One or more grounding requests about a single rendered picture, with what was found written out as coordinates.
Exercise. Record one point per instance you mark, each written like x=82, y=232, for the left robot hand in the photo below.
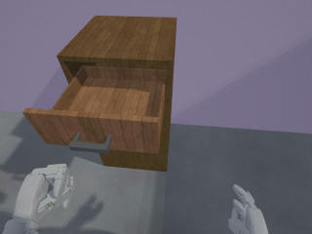
x=52, y=182

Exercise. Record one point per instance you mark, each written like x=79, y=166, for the right robot hand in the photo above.
x=253, y=221

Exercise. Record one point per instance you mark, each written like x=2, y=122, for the left robot forearm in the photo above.
x=22, y=226

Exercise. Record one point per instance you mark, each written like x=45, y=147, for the handle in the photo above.
x=77, y=145

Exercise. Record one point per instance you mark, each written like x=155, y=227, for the drawer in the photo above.
x=126, y=103

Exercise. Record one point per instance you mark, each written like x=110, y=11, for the cabinet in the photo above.
x=128, y=42

